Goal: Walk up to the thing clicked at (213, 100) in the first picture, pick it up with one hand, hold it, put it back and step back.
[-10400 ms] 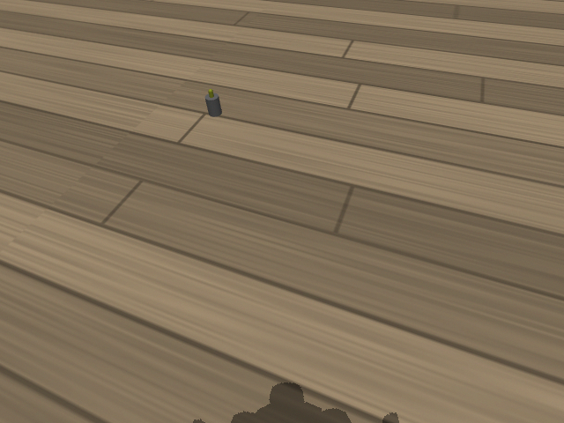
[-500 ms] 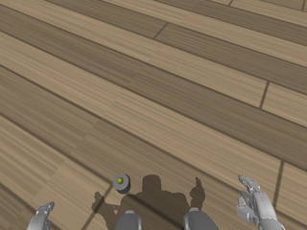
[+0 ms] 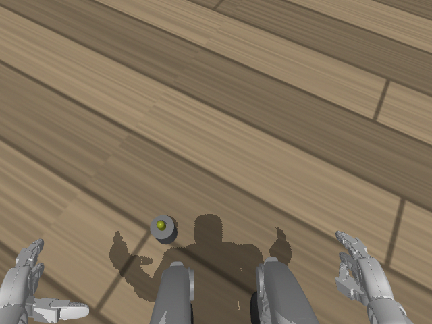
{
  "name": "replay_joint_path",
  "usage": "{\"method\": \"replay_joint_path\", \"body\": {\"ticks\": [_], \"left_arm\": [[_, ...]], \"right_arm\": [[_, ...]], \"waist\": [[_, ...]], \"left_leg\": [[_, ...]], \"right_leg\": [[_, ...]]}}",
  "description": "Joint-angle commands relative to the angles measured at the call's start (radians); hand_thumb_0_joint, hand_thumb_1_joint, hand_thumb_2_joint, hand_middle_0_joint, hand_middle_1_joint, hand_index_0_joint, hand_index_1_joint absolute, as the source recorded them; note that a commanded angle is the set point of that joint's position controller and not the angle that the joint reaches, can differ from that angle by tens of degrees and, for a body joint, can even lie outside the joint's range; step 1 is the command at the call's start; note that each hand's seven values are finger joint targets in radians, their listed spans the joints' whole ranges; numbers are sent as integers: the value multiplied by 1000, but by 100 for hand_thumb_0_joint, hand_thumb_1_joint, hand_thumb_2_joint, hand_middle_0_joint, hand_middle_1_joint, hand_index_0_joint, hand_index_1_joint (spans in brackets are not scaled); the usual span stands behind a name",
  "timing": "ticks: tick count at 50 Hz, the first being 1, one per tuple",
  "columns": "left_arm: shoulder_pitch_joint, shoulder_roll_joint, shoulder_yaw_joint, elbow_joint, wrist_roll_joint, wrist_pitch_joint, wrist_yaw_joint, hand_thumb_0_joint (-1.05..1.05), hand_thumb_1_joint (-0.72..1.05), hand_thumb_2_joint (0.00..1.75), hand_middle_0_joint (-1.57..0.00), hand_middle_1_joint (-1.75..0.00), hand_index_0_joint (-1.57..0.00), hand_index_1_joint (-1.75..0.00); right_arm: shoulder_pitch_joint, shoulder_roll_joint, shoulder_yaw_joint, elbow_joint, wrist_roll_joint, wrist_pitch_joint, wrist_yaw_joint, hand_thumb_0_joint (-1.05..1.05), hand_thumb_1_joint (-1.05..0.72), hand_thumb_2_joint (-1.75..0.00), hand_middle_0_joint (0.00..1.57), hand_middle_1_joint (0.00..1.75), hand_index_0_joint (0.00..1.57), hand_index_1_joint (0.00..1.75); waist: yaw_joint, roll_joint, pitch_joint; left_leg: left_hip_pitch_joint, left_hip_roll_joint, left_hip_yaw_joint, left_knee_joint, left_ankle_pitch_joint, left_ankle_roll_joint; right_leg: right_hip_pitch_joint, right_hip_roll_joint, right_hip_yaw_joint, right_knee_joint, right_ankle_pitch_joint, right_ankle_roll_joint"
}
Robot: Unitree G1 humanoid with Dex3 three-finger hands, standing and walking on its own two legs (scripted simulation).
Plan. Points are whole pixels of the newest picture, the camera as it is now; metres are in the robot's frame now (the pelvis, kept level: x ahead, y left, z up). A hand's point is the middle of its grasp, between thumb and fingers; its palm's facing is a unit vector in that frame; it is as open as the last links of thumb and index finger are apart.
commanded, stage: go down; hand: left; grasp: from the side
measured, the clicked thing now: (163, 228) +0.39 +0.20 -0.54
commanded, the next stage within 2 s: none
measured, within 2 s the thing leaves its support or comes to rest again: neither
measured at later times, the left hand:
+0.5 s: hand (63, 252) +0.27 +0.35 -0.17, palm faces +0.13 -0.95 -0.28, open 16.8 cm
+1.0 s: hand (65, 242) +0.30 +0.37 -0.21, palm faces +0.14 -0.97 -0.22, open 17.1 cm
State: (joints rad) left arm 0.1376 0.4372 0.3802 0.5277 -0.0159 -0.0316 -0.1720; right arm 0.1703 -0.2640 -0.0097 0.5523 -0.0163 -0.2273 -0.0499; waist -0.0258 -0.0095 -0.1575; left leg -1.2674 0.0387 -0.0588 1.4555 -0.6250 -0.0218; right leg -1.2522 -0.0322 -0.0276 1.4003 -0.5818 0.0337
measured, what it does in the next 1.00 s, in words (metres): lowers itself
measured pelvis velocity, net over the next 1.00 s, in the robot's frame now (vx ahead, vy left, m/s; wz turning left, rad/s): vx -0.06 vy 0.00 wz -0.04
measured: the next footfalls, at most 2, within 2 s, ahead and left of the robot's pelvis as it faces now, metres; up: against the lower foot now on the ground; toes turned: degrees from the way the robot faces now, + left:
none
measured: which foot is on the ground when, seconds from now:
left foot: down 0.00-1.00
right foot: down 0.00-1.00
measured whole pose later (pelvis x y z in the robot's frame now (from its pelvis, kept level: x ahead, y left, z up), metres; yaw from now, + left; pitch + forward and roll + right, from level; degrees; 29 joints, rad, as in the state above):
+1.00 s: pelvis -0.06 +0.00 -0.19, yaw -2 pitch +32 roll -5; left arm -0.40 0.71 0.71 0.92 -0.12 -0.39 -0.57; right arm 0.09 -0.34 0.04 0.68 -0.03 -0.16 -0.02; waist -0.04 -0.02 -0.12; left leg -1.97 0.02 -0.12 2.10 -0.70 -0.04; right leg -1.94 -0.02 -0.04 2.03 -0.64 0.03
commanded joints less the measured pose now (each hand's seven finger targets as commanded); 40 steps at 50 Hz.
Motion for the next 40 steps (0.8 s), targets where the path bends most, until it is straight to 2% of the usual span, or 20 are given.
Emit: {"method": "replay_joint_path", "body": {"ticks": [1,3,5,7,8,9,10,13,17,18,20,23,24,25,26,30,31,33,37,40], "left_arm": [[-119,263,110,-135,-47,-190,-105,0,-35,10,-6,-12,-6,-11],[-154,342,175,-98,-53,-209,-126,0,-35,11,-6,-12,-6,-12],[-163,334,190,-24,-60,-224,-140,0,-46,10,-7,-14,-6,-13],[-165,368,243,-32,-69,-235,-143,0,-51,12,-7,-15,-6,-15],[-164,419,277,-43,-67,-237,-142,0,-48,12,-6,-15,-6,-15],[-180,398,253,-34,-67,-238,-148,0,-49,13,-6,-16,-6,-15],[-188,400,267,-28,-74,-241,-153,0,-49,13,-6,-16,-6,-15],[-262,430,301,2,-90,-256,-176,0,-45,14,-6,-15,-5,-15],[-401,422,284,75,-108,-308,-215,0,-45,13,-5,-16,-6,-15],[-416,445,295,97,-106,-319,-228,0,-43,13,-5,-15,-5,-14],[-469,468,286,122,-102,-343,-256,0,-44,12,-5,-16,-6,-14],[-520,539,316,130,-94,-368,-280,0,-45,11,-6,-14,-6,-13],[-506,555,334,129,-101,-374,-287,0,-44,10,-6,-14,-6,-12],[-527,554,334,111,-106,-379,-293,0,-46,10,-6,-14,-7,-13],[-508,564,351,147,-109,-379,-297,0,-46,11,-6,-14,-6,-13],[-533,574,358,169,-120,-381,-309,0,-46,10,-5,-14,-6,-12],[-545,614,383,160,-123,-383,-309,0,-46,11,-5,-14,-6,-13],[-512,589,385,197,-131,-381,-319,0,-47,11,-5,-14,-6,-13],[-552,606,390,191,-137,-389,-345,0,-47,10,-5,-13,-6,-12],[-611,611,396,198,-148,-405,-362,0,-49,10,-5,-13,-5,-12]], "right_arm": [[28,-181,-84,-82,-1,-39,-12,0,-93,-90,20,30,20,30],[22,-201,-85,-76,2,-27,-11,0,-92,-90,20,30,20,30],[14,-210,-82,-65,6,-16,-8,0,-88,-89,20,30,20,30],[16,-216,-82,-60,9,-3,-6,0,-88,-89,20,30,20,30],[6,-223,-83,-73,9,3,-7,0,-87,-89,20,30,20,30],[14,-220,-82,-59,10,10,-5,0,-88,-89,20,30,20,30],[10,-221,-80,-53,10,15,-4,0,-87,-89,20,30,20,30],[16,-226,-77,-31,12,22,-3,0,-87,-89,20,30,20,30],[17,-214,-69,3,7,27,-1,0,-88,-89,20,30,20,30],[26,-221,-69,10,7,27,-1,0,-88,-89,20,30,20,30],[26,-230,-65,19,5,29,-1,0,-87,-89,20,30,20,30],[39,-244,-60,28,2,32,1,0,-88,-89,20,30,20,30],[36,-246,-56,28,1,34,1,0,-88,-89,20,30,20,30],[37,-250,-54,23,0,36,0,0,-89,-89,20,30,20,30],[37,-252,-50,30,1,36,0,0,-89,-89,20,30,20,30],[25,-261,-43,39,6,39,2,0,-89,-89,20,30,20,30],[18,-266,-42,27,8,41,2,0,-89,-90,20,30,20,30],[23,-266,-40,36,9,44,3,0,-89,-90,20,30,20,30],[26,-274,-37,38,6,45,6,0,-89,-90,20,30,20,30],[41,-275,-37,55,2,43,8,0,-90,-90,20,30,20,30]], "waist": [[9,137,-425],[35,161,-449],[44,153,-450],[62,151,-507],[77,132,-530],[64,127,-537],[67,113,-535],[43,88,-560],[4,62,-476],[6,61,-487],[1,107,-455],[16,139,-531],[29,147,-543],[23,160,-560],[32,147,-564],[35,185,-517],[44,173,-523],[44,152,-540],[30,176,-548],[10,145,-539]], "left_leg": [[145,-27,20,-84,244,27],[133,-21,2,-77,232,19],[109,-17,-14,-69,173,19],[97,-22,-18,-43,213,21],[88,-24,-11,-28,241,25],[74,-28,-4,-5,265,27],[64,-28,-6,7,266,29],[9,-28,3,73,285,40],[-156,-29,17,138,130,50],[-160,-27,16,146,143,49],[-161,-25,7,145,79,45],[-143,-25,4,163,81,40],[-141,-25,7,172,99,38],[-133,-27,5,174,100,38],[-147,-26,0,177,87,36],[-178,-23,-13,182,22,36],[-203,-23,-13,187,8,38],[-207,-26,-1,225,78,39],[-221,-27,1,266,136,37],[-263,-26,5,305,118,42]], "right_leg": [[89,16,24,-25,184,-57],[28,19,12,17,160,-61],[-41,26,-7,54,117,-63],[-30,23,-10,81,154,-64],[-3,24,-8,82,172,-65],[-7,24,-7,91,188,-65],[-28,26,-11,105,182,-66],[-44,27,-5,135,201,-62],[-106,25,17,151,84,-55],[-113,25,14,164,94,-56],[-191,26,9,182,37,-61],[-205,27,-3,218,38,-65],[-202,27,-4,231,50,-65],[-212,27,-9,238,53,-66],[-218,29,-18,253,41,-66],[-297,29,-32,296,5,-68],[-289,30,-34,301,-6,-66],[-283,29,-34,317,42,-69],[-308,27,-38,358,84,-72],[-324,29,-38,371,73,-68]]}}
